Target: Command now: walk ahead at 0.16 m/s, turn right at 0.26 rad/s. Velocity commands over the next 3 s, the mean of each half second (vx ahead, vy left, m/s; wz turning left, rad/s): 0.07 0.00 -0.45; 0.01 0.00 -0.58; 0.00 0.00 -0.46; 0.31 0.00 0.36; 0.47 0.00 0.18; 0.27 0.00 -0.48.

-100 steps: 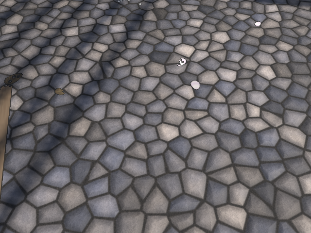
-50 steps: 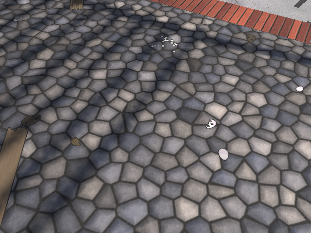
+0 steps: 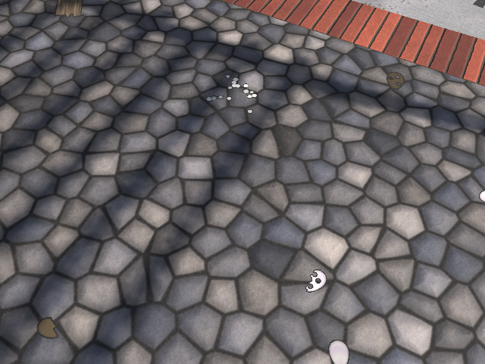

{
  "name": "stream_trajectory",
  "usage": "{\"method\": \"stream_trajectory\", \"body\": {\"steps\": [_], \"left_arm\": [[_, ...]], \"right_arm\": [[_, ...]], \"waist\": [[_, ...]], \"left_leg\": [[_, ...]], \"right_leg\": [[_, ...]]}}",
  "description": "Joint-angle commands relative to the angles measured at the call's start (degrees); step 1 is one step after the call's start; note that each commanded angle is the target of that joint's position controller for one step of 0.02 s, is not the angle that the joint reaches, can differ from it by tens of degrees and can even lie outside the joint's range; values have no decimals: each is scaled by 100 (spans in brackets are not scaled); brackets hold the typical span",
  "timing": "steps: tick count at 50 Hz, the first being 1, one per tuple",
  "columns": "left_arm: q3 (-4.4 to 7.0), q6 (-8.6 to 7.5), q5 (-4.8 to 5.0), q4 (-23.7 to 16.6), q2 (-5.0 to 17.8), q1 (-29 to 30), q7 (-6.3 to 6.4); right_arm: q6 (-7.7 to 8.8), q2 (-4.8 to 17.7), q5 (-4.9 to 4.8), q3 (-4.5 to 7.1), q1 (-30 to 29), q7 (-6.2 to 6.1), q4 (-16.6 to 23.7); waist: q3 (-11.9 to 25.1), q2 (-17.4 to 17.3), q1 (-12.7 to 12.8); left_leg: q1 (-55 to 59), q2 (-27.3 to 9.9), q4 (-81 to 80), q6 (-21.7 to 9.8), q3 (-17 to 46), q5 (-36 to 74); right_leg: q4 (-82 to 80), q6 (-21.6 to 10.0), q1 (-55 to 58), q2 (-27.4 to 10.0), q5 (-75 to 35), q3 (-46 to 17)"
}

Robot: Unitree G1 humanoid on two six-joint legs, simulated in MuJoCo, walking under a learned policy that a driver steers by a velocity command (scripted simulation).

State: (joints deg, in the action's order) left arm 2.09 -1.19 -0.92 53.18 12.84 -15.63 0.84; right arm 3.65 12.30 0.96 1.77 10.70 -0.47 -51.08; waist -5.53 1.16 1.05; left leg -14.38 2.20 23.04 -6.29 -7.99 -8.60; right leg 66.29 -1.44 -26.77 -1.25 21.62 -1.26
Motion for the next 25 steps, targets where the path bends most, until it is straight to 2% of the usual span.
{"method": "stream_trajectory", "body": {"steps": [1,5,8,11,14,15,16,17,18,19,20,21,22,23,25], "left_arm": [[134,175,-23,-1,262,-889,-42],[129,252,-83,-284,206,-270,-86],[119,286,-96,-473,204,48,-124],[160,318,-114,-635,296,186,-147],[190,285,-90,-772,292,167,-158],[192,223,-83,-781,267,36,-147],[264,130,-101,-745,518,-193,-111],[481,75,-118,-823,1407,-314,-38],[561,125,23,-675,1484,-856,-29],[529,170,52,-665,1343,-810,-9],[470,225,38,-727,1121,-406,27],[413,273,44,-827,952,8,61],[368,288,78,-920,795,288,76],[350,284,64,-971,754,358,57],[388,232,62,-955,891,204,12]], "right_arm": [[103,731,7,145,233,-50,189],[3,633,-10,112,159,-128,176],[-78,748,9,164,364,-151,109],[-204,867,44,237,405,-148,102],[-324,963,54,309,397,-177,111],[-363,1004,55,337,407,-188,95],[-396,945,91,346,637,-175,61],[-407,552,19,257,665,-129,380],[-510,591,2,230,85,-174,553],[-561,612,4,229,23,-157,562],[-538,560,-33,223,-55,-136,542],[-494,601,-34,240,-106,-139,538],[-480,711,45,268,-50,-132,531],[-499,720,92,278,76,-119,479],[-548,644,51,263,171,-109,494]], "waist": [[775,-431,198],[625,-781,78],[702,-765,-93],[635,-777,-167],[553,-712,-155],[595,-519,-31],[780,135,56],[906,1714,-46],[1192,1404,402],[1067,687,279],[755,418,135],[576,332,-22],[606,423,-118],[774,410,-147],[990,257,-134]], "left_leg": [[191,-1681,-760,-648,459,4112],[305,-1511,-696,-493,-46,3228],[532,-1720,-528,-563,-55,2852],[662,-1994,-260,-582,74,2335],[694,-2178,222,-437,176,1832],[572,-2095,620,-223,54,1537],[324,-1758,1487,131,-176,798],[-1067,-746,3069,606,-618,-1423],[-1667,-99,4135,725,246,-3173],[-1838,-286,4579,758,672,-2870],[-1935,-373,4557,761,805,-2371],[-1950,-464,4271,763,894,-1924],[-1863,-474,4105,780,906,-1644],[-1738,-376,4135,806,852,-1521],[-1639,-324,3902,865,885,-1468]], "right_leg": [[-107,105,344,-23,-449,89],[-1381,161,121,-174,-1043,303],[-1981,99,240,-139,-1044,487],[-2292,-19,271,-102,-487,570],[-2902,-197,506,-36,-90,624],[-3504,-266,887,12,-551,613],[-4213,-409,1433,-173,-1430,57],[-4516,-1118,2205,-1684,-3916,-2106],[-4682,-1956,2353,-2171,-4780,-2761],[-4660,-2004,2294,-1954,-4470,-2314],[-4719,-1810,2007,-1615,-3893,-1911],[-4774,-1525,1839,-1264,-3500,-1608],[-4766,-1370,1822,-1034,-3520,-1411],[-4717,-1333,1863,-926,-3770,-1311],[-4678,-1313,1998,-880,-3845,-1325]]}}
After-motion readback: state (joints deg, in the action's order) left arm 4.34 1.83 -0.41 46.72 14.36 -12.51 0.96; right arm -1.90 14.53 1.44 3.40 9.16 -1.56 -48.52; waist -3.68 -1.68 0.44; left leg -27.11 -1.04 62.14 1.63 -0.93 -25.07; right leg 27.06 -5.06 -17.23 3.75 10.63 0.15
